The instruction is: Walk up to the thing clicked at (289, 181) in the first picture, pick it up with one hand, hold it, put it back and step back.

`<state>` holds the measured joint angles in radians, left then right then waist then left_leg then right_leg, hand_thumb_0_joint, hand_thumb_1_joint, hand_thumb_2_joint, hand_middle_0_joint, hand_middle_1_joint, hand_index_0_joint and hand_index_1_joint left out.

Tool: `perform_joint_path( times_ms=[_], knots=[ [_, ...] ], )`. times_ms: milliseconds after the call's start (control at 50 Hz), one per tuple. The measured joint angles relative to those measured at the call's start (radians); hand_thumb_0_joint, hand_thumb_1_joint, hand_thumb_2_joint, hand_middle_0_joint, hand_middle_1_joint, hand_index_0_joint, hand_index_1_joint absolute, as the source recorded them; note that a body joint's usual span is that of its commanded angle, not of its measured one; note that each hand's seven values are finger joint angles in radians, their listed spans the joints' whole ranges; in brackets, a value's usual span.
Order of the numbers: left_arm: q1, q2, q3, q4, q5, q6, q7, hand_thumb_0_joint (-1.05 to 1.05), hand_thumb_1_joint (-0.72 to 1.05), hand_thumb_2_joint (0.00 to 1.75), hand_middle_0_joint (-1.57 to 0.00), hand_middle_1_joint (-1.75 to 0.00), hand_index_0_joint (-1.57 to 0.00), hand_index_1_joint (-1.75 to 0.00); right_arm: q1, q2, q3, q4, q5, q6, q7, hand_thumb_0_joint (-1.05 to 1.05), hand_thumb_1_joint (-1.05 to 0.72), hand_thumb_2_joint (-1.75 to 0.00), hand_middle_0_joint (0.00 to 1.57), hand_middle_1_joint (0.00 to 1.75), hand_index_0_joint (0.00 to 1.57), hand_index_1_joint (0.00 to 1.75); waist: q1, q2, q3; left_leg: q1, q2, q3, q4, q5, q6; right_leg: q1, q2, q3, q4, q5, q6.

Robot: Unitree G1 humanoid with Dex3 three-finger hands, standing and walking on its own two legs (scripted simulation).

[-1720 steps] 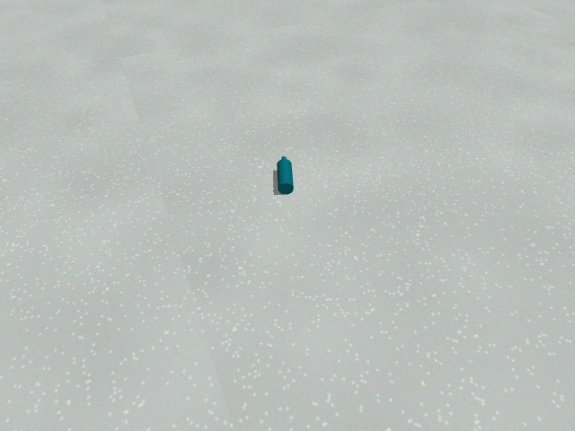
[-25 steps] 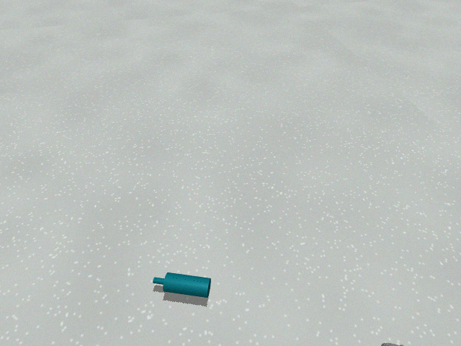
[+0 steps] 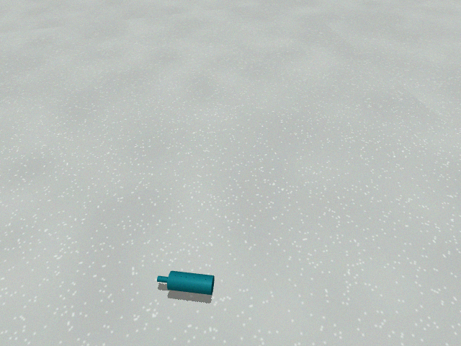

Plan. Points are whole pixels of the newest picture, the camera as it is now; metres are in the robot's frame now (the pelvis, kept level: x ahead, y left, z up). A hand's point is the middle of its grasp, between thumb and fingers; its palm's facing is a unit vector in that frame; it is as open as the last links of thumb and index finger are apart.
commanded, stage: stand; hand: left
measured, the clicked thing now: (185, 281) +0.50 +0.25 -0.74
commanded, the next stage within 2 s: none
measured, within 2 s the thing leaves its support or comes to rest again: neither
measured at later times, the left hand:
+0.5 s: hand out of the picture +0.08 +0.25 -0.16, palm faces -0.04 -0.94 -0.34, open 7.4 cm
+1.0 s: hand out of the picture +0.09 +0.25 -0.16, palm faces -0.04 -0.94 -0.34, open 7.4 cm
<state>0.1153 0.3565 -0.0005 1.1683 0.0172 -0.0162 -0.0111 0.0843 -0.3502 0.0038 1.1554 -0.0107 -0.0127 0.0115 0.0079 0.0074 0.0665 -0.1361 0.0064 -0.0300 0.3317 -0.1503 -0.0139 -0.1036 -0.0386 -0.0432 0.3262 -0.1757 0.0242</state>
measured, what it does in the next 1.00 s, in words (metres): stands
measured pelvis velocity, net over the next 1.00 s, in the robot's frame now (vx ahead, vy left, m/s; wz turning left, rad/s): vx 0.02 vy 0.00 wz -0.01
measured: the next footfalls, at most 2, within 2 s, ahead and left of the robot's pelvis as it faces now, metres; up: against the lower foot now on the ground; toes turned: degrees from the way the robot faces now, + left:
none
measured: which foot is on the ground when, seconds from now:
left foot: down 0.00-1.00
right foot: down 0.00-1.00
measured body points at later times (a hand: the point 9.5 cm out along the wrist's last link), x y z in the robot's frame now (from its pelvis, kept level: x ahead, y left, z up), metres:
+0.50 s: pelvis +0.01 -0.01 +0.00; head +0.02 -0.01 +0.45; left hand +0.09 +0.30 -0.13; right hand +0.08 -0.31 -0.13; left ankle +0.02 +0.13 -0.75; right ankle +0.00 -0.13 -0.75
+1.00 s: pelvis +0.02 +0.00 +0.00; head +0.03 +0.00 +0.45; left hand +0.09 +0.30 -0.13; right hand +0.10 -0.30 -0.13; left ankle +0.02 +0.13 -0.75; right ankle +0.00 -0.13 -0.75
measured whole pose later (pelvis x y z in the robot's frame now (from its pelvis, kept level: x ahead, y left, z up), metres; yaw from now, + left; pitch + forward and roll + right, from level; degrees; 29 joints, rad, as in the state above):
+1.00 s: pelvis +0.02 +0.00 +0.00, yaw +0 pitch -2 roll +0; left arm 0.10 0.35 0.00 1.14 0.01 -0.01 -0.01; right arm 0.08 -0.35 0.01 1.14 -0.01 -0.01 0.00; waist 0.00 0.01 0.06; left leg -0.12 0.02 -0.03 0.33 -0.17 -0.02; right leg -0.08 -0.03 -0.04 0.31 -0.19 0.02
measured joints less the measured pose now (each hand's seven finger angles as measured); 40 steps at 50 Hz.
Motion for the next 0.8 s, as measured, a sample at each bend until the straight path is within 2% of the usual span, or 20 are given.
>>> perform_joint_path(
  times_ms=[340, 800],
  knots=[
    [-0.023, -0.004, -0.002, -0.022, -0.002, -0.002, 0.002, 0.0, 0.91, 0.89, -0.21, -0.3, -0.2, -0.3, 0.008, -0.006, 0.006, -0.004, 0.001, 0.002, -0.002, 0.01, -0.91, -0.9, 0.2, 0.3, 0.2, 0.3, -0.013, -0.002, -0.012, 0.0, 0.008, -0.003, 0.0, -0.004, -0.007, 0.002, 0.008, -0.003, -0.003, -0.002, -0.006],
    [-0.011, -0.005, 0.001, -0.025, -0.003, 0.005, 0.002, 0.0, 0.91, 0.89, -0.21, -0.3, -0.2, -0.3, 0.005, -0.005, 0.01, -0.012, 0.001, 0.001, -0.007, 0.01, -0.91, -0.9, 0.2, 0.3, 0.2, 0.3, -0.007, -0.002, -0.006, 0.011, 0.009, 0.003, -0.005, -0.019, -0.006, 0.012, 0.009, 0.003, -0.012, -0.013, -0.005]
  ],
)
